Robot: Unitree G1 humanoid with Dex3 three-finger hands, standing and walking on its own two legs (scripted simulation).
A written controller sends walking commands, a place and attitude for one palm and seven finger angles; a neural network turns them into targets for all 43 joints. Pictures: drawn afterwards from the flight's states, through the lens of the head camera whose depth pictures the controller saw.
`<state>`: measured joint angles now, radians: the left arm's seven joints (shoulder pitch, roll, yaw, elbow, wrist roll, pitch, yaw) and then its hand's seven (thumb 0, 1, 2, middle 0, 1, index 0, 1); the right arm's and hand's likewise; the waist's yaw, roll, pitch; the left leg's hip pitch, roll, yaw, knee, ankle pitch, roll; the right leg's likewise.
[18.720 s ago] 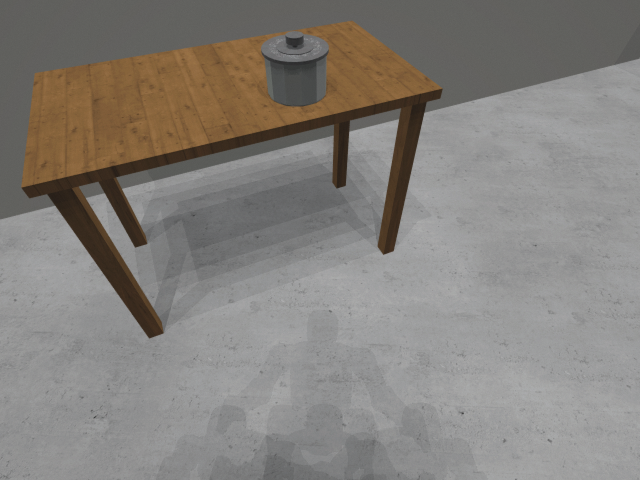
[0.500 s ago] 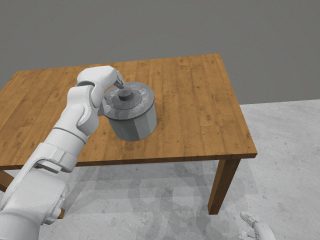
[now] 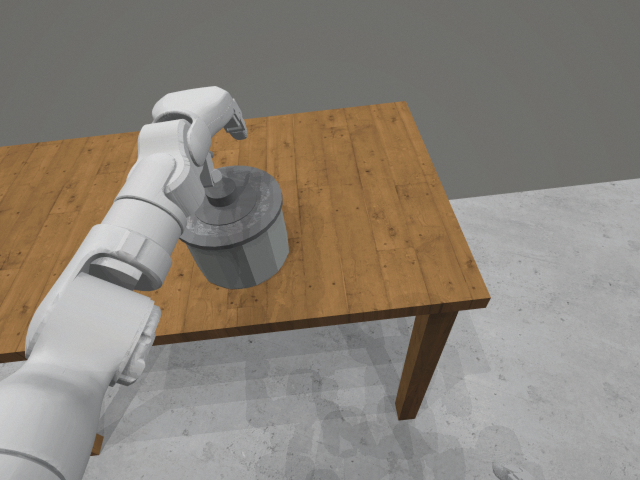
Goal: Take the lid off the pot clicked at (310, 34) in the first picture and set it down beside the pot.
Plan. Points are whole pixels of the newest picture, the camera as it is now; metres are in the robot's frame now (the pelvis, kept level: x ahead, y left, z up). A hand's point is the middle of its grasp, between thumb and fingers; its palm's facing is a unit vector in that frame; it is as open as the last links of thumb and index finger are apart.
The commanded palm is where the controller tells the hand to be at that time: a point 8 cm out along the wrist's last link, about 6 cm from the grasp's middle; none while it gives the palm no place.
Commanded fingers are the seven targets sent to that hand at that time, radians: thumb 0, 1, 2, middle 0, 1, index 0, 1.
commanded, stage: move the open hand above the knob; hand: left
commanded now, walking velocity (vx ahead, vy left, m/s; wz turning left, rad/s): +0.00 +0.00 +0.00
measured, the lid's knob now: (221, 192) +0.49 +0.13 +0.10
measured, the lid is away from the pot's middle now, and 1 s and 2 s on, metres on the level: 0.00 0.00 0.00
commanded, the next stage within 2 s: lower the open fingers around the knob in 0.68 s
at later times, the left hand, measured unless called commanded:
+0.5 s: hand (216, 176) +0.45 +0.11 +0.16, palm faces -0.23 -0.03 -0.97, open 10.0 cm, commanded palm +0.44 +0.13 +0.23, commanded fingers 0.00 -0.31 1.49 -0.85 -0.08 -0.85 -0.08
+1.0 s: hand (201, 186) +0.45 +0.14 +0.15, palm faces -0.31 -0.05 -0.95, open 10.0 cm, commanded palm +0.44 +0.14 +0.21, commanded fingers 0.00 -0.31 1.49 -0.85 -0.08 -0.85 -0.08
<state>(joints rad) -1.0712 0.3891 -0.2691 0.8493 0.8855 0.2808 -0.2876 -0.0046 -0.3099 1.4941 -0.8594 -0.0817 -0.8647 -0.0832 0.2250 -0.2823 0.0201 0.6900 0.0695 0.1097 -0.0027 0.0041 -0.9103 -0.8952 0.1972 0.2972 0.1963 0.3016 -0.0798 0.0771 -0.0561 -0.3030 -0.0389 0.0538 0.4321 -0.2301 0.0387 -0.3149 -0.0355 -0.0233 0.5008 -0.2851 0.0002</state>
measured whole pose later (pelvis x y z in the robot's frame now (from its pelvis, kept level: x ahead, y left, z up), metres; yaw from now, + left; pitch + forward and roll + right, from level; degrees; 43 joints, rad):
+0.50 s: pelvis +0.00 +0.00 +0.00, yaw +1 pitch +5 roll +1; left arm -1.00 0.34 -0.35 0.73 0.86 0.30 -0.33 -0.01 -0.31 1.49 -0.86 -0.08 -0.86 -0.08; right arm 0.16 -0.27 0.03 0.67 0.07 0.12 0.00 0.00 -0.91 -0.90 0.20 0.30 0.20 0.30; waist -0.04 0.09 -0.06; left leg -0.29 -0.05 0.03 0.44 -0.23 0.04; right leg -0.29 -0.04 -0.04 0.50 -0.29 0.00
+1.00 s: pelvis -0.01 +0.00 +0.00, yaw +1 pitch +5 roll +1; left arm -1.03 0.37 -0.34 0.82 0.87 0.33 -0.36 -0.01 -0.31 1.49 -0.86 -0.08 -0.86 -0.08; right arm 0.21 -0.29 0.02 0.68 0.07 0.12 0.00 0.00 -0.91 -0.90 0.20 0.30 0.20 0.30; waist -0.06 0.07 -0.05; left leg -0.30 -0.05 0.04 0.43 -0.22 0.05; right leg -0.30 -0.04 -0.04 0.49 -0.28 0.00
